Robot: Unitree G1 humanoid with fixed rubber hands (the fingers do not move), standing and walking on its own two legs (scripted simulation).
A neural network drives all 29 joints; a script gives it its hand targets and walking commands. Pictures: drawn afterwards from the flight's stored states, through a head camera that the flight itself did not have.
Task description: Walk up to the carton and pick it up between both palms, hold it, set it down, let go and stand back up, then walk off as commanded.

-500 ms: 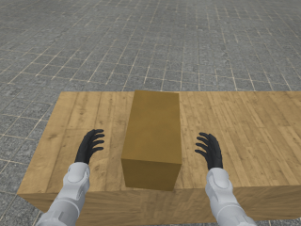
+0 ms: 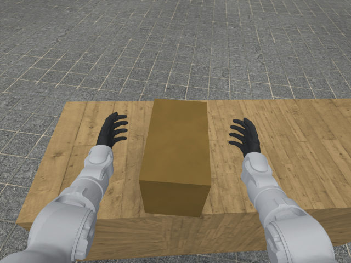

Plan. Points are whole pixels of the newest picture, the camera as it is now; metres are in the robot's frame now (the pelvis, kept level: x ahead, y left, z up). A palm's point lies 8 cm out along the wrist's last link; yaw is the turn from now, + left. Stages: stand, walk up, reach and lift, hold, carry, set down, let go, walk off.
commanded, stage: reach and lift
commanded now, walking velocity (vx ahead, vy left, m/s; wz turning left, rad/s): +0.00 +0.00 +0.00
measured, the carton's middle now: (176, 156) +0.45 -0.02 -0.08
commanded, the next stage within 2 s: none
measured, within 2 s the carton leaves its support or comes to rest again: neither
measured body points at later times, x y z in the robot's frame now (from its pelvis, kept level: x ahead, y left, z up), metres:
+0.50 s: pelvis -0.01 -0.01 -0.01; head +0.04 +0.01 +0.43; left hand +0.44 +0.16 +0.06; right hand +0.43 -0.20 +0.06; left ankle +0.02 +0.14 -0.73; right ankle +0.02 -0.13 -0.73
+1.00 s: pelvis -0.02 +0.00 -0.06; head +0.10 +0.00 +0.37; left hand +0.44 +0.13 -0.05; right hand +0.42 -0.17 -0.05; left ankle +0.02 +0.14 -0.73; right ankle +0.02 -0.13 -0.73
